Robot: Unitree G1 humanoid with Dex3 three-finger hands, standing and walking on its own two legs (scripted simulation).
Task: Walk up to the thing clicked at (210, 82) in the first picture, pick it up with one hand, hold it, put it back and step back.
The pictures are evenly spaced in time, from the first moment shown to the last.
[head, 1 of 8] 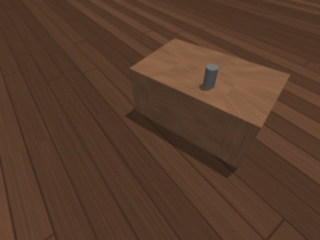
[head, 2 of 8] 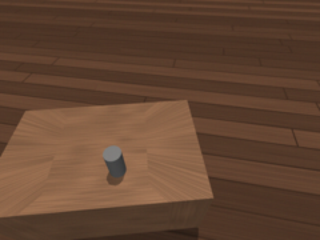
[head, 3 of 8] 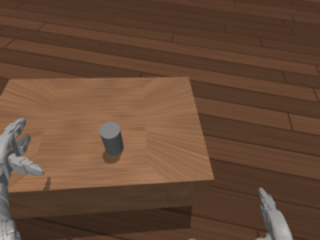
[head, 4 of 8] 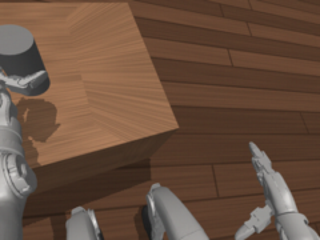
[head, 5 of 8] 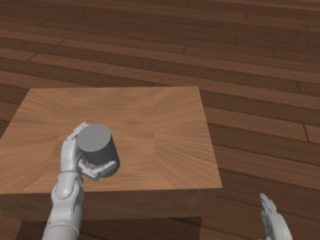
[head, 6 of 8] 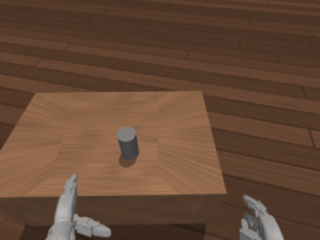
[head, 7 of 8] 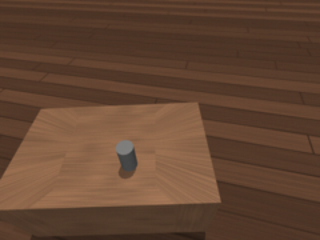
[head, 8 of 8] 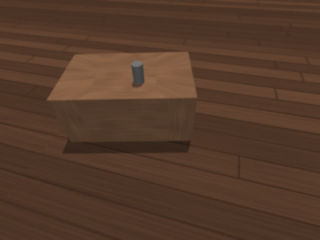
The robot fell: no
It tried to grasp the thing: yes
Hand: left
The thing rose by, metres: 0.27
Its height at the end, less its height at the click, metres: +0.00
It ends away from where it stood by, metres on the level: 0.03
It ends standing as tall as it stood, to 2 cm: yes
